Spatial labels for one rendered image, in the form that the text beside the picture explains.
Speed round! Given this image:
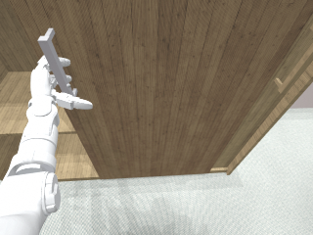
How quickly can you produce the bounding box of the left robot hand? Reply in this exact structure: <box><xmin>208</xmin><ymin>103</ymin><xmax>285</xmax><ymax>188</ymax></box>
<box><xmin>30</xmin><ymin>55</ymin><xmax>93</xmax><ymax>110</ymax></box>

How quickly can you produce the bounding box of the robot left forearm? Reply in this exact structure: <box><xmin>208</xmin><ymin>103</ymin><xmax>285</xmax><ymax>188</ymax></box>
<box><xmin>0</xmin><ymin>95</ymin><xmax>60</xmax><ymax>189</ymax></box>

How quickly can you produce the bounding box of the left robot upper arm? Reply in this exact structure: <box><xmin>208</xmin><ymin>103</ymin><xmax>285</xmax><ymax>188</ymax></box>
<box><xmin>0</xmin><ymin>171</ymin><xmax>61</xmax><ymax>235</ymax></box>

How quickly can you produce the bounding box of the wardrobe door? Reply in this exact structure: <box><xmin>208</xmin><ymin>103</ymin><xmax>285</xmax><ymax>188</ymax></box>
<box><xmin>212</xmin><ymin>15</ymin><xmax>313</xmax><ymax>168</ymax></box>
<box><xmin>8</xmin><ymin>0</ymin><xmax>313</xmax><ymax>180</ymax></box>

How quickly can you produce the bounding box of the handle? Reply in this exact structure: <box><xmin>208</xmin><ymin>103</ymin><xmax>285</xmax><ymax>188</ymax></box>
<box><xmin>278</xmin><ymin>43</ymin><xmax>313</xmax><ymax>94</ymax></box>
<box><xmin>37</xmin><ymin>28</ymin><xmax>78</xmax><ymax>97</ymax></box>

